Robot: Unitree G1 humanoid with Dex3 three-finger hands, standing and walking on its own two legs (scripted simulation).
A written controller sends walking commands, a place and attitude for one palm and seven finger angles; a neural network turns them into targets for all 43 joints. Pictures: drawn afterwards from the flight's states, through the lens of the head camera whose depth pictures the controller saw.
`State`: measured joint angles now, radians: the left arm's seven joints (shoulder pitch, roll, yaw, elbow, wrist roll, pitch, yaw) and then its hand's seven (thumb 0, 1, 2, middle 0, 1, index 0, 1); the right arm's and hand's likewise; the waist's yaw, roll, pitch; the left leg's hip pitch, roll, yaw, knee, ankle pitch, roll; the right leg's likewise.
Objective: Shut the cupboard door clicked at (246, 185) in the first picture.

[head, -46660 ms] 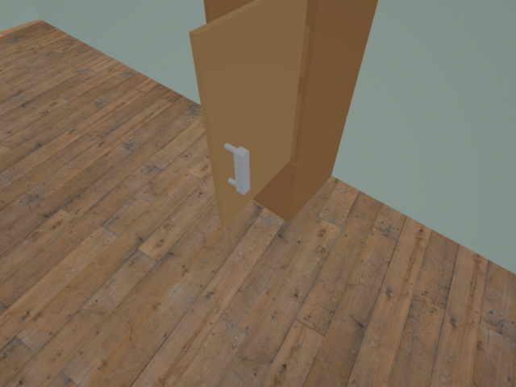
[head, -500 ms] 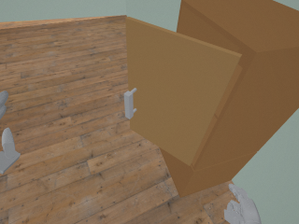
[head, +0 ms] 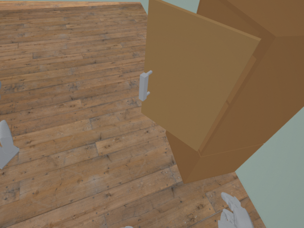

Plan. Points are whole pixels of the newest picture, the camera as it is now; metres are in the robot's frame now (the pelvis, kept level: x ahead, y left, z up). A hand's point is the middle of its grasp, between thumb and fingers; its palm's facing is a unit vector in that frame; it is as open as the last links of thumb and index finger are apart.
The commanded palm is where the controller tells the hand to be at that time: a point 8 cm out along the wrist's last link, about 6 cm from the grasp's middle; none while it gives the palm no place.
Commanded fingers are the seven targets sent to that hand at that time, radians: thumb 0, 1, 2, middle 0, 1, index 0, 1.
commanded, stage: step back with the hand held close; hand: left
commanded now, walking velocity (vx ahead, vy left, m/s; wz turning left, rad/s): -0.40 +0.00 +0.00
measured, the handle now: (146, 85) +0.71 +0.07 -0.09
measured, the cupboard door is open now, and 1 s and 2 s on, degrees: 36 36 36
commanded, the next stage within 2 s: stop stepping back and stand still in 0.16 s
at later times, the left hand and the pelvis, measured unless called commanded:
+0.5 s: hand out of the picture +0.07 +0.28 +0.18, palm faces +0.59 -0.76 -0.26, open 7.4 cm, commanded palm +0.02 +0.28 +0.19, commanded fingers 0.00 0.90 0.90 -0.20 -0.30 -0.20 -0.30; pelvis -0.12 -0.02 +0.01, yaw +1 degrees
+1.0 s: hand out of the picture +0.05 +0.28 +0.15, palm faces +0.49 -0.79 -0.36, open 7.4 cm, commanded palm -0.02 +0.31 +0.19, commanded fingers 0.00 0.90 0.90 -0.20 -0.30 -0.20 -0.30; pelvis -0.15 +0.01 +0.00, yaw +1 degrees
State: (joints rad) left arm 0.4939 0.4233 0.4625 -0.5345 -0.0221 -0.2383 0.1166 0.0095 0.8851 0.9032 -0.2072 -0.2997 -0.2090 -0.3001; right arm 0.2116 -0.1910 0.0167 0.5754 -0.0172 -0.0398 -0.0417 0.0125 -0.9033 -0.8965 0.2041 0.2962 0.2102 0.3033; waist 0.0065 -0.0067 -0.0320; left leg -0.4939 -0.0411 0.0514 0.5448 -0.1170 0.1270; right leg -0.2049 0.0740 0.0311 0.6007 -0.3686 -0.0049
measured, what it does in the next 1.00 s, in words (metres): walks backwards: right foot, then left foot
